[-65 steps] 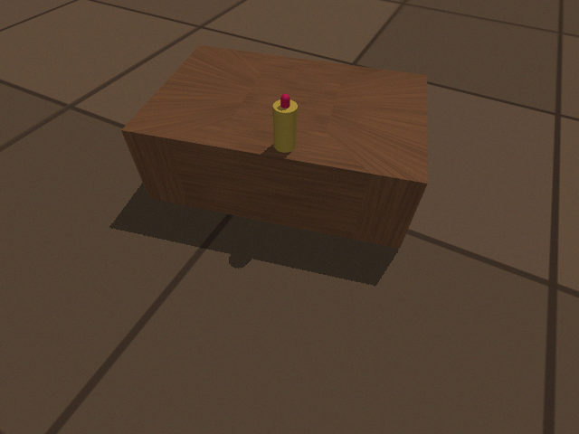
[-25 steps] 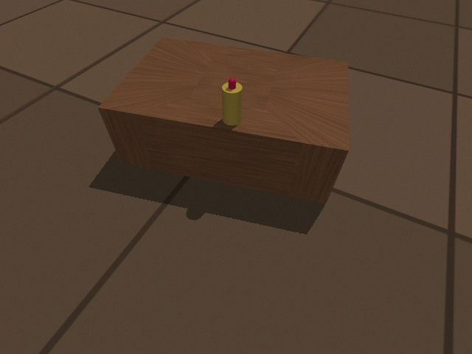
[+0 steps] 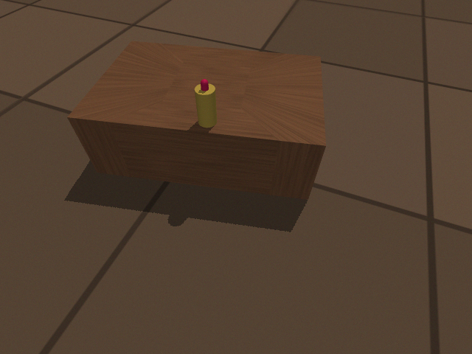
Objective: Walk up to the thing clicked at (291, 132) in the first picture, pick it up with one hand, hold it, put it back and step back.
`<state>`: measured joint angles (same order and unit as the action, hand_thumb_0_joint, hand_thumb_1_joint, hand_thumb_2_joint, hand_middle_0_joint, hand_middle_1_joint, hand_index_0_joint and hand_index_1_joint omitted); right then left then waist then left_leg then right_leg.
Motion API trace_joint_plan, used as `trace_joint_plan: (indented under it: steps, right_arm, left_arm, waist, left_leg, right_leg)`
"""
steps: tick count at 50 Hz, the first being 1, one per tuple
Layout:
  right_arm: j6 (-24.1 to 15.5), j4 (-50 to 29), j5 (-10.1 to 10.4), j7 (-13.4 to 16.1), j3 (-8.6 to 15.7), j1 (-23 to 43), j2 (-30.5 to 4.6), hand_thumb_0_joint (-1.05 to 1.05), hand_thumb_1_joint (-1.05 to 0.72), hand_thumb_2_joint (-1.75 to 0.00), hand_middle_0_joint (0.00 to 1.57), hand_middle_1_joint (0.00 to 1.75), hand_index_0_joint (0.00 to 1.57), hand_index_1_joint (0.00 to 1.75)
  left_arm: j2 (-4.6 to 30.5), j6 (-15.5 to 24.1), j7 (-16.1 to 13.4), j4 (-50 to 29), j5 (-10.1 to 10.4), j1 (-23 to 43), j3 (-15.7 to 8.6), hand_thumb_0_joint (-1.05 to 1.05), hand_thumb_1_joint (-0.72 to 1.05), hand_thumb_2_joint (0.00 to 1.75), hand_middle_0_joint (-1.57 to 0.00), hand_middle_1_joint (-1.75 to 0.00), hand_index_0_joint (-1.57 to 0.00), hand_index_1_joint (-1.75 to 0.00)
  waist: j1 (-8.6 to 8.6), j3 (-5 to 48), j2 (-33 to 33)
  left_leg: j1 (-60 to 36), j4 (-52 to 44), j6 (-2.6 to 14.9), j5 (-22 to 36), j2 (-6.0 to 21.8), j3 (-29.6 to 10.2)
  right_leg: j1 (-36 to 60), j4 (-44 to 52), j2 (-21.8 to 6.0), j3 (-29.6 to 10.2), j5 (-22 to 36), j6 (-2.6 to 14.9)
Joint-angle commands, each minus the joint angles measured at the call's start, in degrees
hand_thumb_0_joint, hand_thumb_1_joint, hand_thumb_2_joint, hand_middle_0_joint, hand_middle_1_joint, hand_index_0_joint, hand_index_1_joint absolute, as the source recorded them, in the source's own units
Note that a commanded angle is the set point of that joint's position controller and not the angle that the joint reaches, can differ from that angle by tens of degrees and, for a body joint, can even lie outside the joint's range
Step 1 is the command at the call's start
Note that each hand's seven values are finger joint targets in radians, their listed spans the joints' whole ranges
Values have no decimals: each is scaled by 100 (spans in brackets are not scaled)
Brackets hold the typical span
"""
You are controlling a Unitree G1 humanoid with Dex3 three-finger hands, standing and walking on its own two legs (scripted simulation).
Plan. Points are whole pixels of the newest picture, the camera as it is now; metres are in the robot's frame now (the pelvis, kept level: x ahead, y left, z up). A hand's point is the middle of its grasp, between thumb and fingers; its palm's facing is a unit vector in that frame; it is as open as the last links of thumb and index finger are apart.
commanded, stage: walk up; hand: left
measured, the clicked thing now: (206, 102) +1.13 +0.11 -0.28
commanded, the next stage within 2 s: none
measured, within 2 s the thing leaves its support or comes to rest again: neither
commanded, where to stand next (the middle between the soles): +0.70 -0.03 m, yaw -11 degrees
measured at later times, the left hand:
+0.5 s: hand (117, 328) +0.21 +0.24 -0.15, palm faces -0.07 -0.93 -0.35, open 7.4 cm
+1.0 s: hand (147, 196) +0.52 +0.23 -0.14, palm faces -0.18 -0.88 -0.44, open 7.4 cm
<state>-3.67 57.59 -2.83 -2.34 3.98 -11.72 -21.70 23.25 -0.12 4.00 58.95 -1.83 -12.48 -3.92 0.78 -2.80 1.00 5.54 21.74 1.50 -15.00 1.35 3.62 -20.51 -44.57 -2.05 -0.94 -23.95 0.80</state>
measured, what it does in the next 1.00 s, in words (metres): walks ahead: right foot, then left foot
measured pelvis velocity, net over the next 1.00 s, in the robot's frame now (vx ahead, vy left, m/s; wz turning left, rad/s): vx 0.38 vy -0.04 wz -0.17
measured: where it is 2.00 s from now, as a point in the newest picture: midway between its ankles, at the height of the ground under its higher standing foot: (237, 249)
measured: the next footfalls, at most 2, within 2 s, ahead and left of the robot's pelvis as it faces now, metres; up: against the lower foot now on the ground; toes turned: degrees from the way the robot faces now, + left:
right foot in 0.10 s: +0.14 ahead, -0.16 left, +0.00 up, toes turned -6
left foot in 0.52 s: +0.37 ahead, +0.09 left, +0.00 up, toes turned -1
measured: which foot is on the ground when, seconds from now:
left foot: down 0.00-0.12, up 0.14-0.50, down 0.52-0.96, up 0.98-1.00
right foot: up 0.00-0.08, down 0.10-0.56, up 0.58-0.92, down 0.94-1.00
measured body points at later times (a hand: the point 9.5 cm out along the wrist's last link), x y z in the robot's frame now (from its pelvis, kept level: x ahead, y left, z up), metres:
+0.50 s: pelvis +0.18 -0.03 -0.01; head +0.19 -0.03 +0.44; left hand +0.21 +0.29 -0.13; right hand +0.25 -0.36 -0.12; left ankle +0.32 +0.09 -0.73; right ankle +0.10 -0.16 -0.74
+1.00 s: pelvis +0.38 -0.04 -0.03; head +0.39 -0.07 +0.42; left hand +0.52 +0.27 -0.11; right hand +0.36 -0.37 -0.15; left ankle +0.33 +0.08 -0.72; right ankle +0.45 -0.17 -0.74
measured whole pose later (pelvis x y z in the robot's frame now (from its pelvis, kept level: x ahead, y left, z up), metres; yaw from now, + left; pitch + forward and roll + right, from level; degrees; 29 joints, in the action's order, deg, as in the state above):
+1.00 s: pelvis +0.38 -0.04 -0.03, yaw -10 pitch -3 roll +0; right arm -1.4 48.3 -1.1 -3.4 3.4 -20.9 -24.9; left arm 24.2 5.5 2.6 48.8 -0.6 -16.1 -3.9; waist 1.3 -4.5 -3.1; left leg 12.6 49.5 1.7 -28.4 3.1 4.3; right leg -21.8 -37.1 -1.1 2.7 -12.0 1.1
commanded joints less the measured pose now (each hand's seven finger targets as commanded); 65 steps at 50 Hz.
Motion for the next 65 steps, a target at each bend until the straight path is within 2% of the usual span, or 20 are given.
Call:
trace_joint_plan:
  steps: [1, 5, 6, 7, 10, 14, 21, 25, 26, 28, 29, 34, 39, 46, 47, 48, 49, 55, 61, 65]
  right_arm:
    - [-82, -770, -42, 15, 469, 637, -1714, 0, -90, -90, 20, 30, 20, 30]
    - [62, -930, 3, -20, 280, 424, -1131, 0, -90, -90, 20, 30, 20, 30]
    - [69, -1170, 62, -42, 112, 529, -749, 0, -90, -90, 20, 30, 20, 30]
    - [118, -1171, 88, -12, 212, 524, -1179, 0, -90, -90, 20, 30, 20, 30]
    - [119, -845, 142, -28, 292, 84, -1503, 0, -90, -90, 20, 30, 20, 30]
    - [131, -802, 90, -159, 309, -320, -1389, 0, -90, -90, 20, 30, 20, 30]
    - [11, -1295, 67, -231, 336, 479, -1230, 0, -90, -90, 20, 30, 20, 30]
    - [-82, -1192, 72, -190, 409, -113, -1214, 0, -90, -90, 20, 30, 20, 30]
    - [-120, -1004, 46, -134, 528, -918, -1513, 0, -90, -90, 20, 30, 20, 30]
    - [-149, -1123, 90, -34, 727, -1476, -2192, 0, -90, -90, 20, 30, 20, 30]
    - [-113, -1177, 271, -40, 718, -1137, -2172, 0, -90, -90, 20, 30, 20, 30]
    - [-182, -1464, 240, -9, 388, -396, -1520, 0, -90, -90, 20, 30, 20, 30]
    - [-190, -1544, 192, -41, 434, -585, -1685, 0, -90, -90, 20, 30, 20, 30]
    - [-48, -1718, 221, -81, 257, -561, -1343, 0, -90, -90, 20, 30, 20, 30]
    - [-55, -1738, 237, -77, 148, -787, -1036, 0, -90, -90, 20, 30, 20, 30]
    - [-19, -1822, 223, -75, 52, -910, -846, 0, -90, -90, 20, 30, 20, 30]
    - [62, -1690, 198, -13, 221, -729, -1463, 0, -90, -90, 20, 30, 20, 30]
    - [122, -1264, 203, -103, 283, -1056, -1416, 0, -90, -90, 20, 30, 20, 30]
    - [51, -1368, 161, -239, 376, -553, -1312, 0, -90, -90, 20, 30, 20, 30]
    - [-66, -950, 92, -101, 578, -1734, -1622, 0, -90, -90, 20, 30, 20, 30]
  left_arm:
    - [1052, 276, 117, -741, -4, 180, -287, 0, 90, 90, -20, -30, -20, -30]
    - [1427, 382, -78, -292, -62, -1432, -550, 0, 90, 90, -20, -30, -20, -30]
    - [1976, 427, -191, -438, -97, -1863, -695, 0, 90, 90, -20, -30, -20, -30]
    - [2146, 453, -171, -710, -36, -1309, -623, 0, 90, 90, -20, -30, -20, -30]
    - [1799, 482, -218, -1018, 124, -372, -481, 0, 90, 90, -20, -30, -20, -30]
    - [1583, 567, -199, -1146, 142, -461, -406, 0, 90, 90, -20, -30, -20, -30]
    - [1658, 624, -198, -1361, 131, -796, -398, 0, 90, 90, -20, -30, -20, -30]
    - [1591, 569, -246, -1439, 146, -664, -309, 0, 90, 90, -20, -30, -20, -30]
    - [1354, 570, -247, -1498, 129, -801, -220, 0, 90, 90, -20, -30, -20, -30]
    - [1057, 552, -329, -1516, 218, -1113, -132, 0, 90, 90, -20, -30, -20, -30]
    - [1516, 531, -374, -1439, 166, -944, -181, 0, 90, 90, -20, -30, -20, -30]
    - [1244, 460, -193, -1073, 208, -1336, -178, 0, 90, 90, -20, -30, -20, -30]
    - [1111, 464, -79, -1358, 113, -541, -188, 0, 90, 90, -20, -30, -20, -30]
    - [1283, 637, -176, -1040, 94, -1159, -363, 0, 90, 90, -20, -30, -20, -30]
    - [1614, 690, -253, -1014, 74, -1551, -483, 0, 90, 90, -20, -30, -20, -30]
    - [2099, 747, -328, -1172, 91, -1687, -548, 0, 90, 90, -20, -30, -20, -30]
    - [2116, 701, -322, -1210, 187, -1452, -506, 0, 90, 90, -20, -30, -20, -30]
    - [1704, 673, -349, -1483, 166, -602, -370, 0, 90, 90, -20, -30, -20, -30]
    - [1836, 669, -298, -1561, 112, -468, -382, 0, 90, 90, -20, -30, -20, -30]
    - [1282, 551, -294, -1569, 57, -432, -143, 0, 90, 90, -20, -30, -20, -30]
  waist:
    - [-97, -30, -1166]
    - [-792, 449, 749]
    - [-1071, 330, 2135]
    - [-744, 107, 1328]
    - [-215, -443, 444]
    - [-143, -324, 544]
    - [-375, -331, 415]
    - [89, -10, 197]
    - [448, 522, -473]
    - [576, 915, -1676]
    - [436, 606, -874]
    - [-48, -64, -945]
    - [93, -224, -940]
    - [-442, 430, 71]
    - [-633, 675, 1113]
    - [-573, 624, 1685]
    - [-542, 375, 822]
    - [-129, 11, 725]
    - [-152, -27, 809]
    - [595, 373, -707]
  left_leg:
    - [301, -992, 859, -1483, 1330, -864]
    - [2256, 2048, 381, -1786, 479, 159]
    - [3564, 3792, 115, -2198, -268, 308]
    - [3383, 4227, -10, -1827, -10, -511]
    - [3102, 4175, 4, -676, 595, -780]
    - [2456, 3126, -123, -301, 610, -580]
    - [2100, 1503, -156, 293, 458, -238]
    - [399, 815, 13, 448, 34, 181]
    - [-804, 620, 228, 51, 56, -5]
    - [-1446, -964, 1041, -2058, 2325, -3990]
    - [-679, -942, 1197, -2210, 2369, -3747]
    - [583, -907, 922, -261, 1365, -1127]
    - [561, -898, 1251, -337, 1569, -831]
    - [1399, 1262, 664, 190, 986, -185]
    - [1951, 2814, 406, -17, 485, 227]
    - [3072, 4032, 93, -1614, -182, 106]
    - [3295, 4478, 79, -1771, 48, -463]
    - [2496, 3430, -93, -704, 494, -522]
    - [1585, 1891, -101, -210, 393, -131]
    - [-658, 833, 69, -914, 126, -145]
  right_leg:
    - [0, 779, -243, 171, 230, -41]
    - [2948, 1644, 142, 162, 606, 22]
    - [3052, 2936, -1144, -2354, -1510, 535]
    - [2088, 3778, -2098, -4150, -2473, 1280]
    - [1302, 3575, -1554, -2801, -1661, 1154]
    - [924, 3342, -1116, -1521, -361, 1098]
    - [1050, 2968, -1085, -1055, 785, 1046]
    - [468, 1655, -831, -490, 2404, 797]
    - [69, 244, -424, -151, 2714, 604]
    - [-1719, -2199, 696, -185, -494, 250]
    - [-1566, -2679, 306, -730, -384, 262]
    - [-946, -1617, -143, -326, 609, 47]
    - [-857, -54, -400, 33, 853, -68]
    - [1712, 1399, 167, 384, 1314, 166]
    - [2324, 2099, -484, -751, 416, 392]
    - [2614, 2784, -1927, -3304, 76, 952]
    - [2230, 2912, -2272, -3893, -221, 1551]
    - [786, 2679, -1307, -1254, 955, 1290]
    - [25, 2628, -1156, -804, -200, 1120]
    - [-1298, 170, -488, -28, -154, 654]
